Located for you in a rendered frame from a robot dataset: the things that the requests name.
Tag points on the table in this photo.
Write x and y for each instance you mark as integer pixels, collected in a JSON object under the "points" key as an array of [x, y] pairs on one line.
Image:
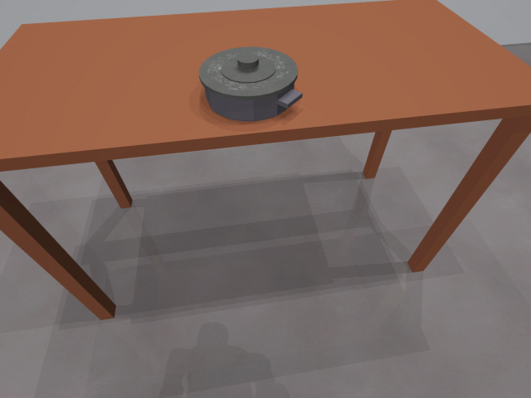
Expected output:
{"points": [[105, 89]]}

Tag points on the pot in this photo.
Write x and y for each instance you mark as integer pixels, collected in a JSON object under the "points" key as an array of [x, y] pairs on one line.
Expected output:
{"points": [[253, 109]]}

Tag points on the lid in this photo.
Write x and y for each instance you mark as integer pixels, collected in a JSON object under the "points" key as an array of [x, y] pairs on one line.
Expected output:
{"points": [[221, 74]]}

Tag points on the knob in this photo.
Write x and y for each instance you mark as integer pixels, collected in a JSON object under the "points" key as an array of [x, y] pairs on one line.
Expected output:
{"points": [[248, 61]]}

